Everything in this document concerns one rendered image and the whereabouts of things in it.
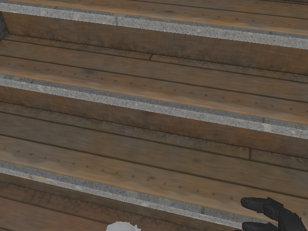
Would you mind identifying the robot right hand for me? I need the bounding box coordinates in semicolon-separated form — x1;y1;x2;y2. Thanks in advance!
234;197;307;231

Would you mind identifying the left robot thigh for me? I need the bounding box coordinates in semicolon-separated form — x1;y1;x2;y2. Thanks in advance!
107;221;141;231

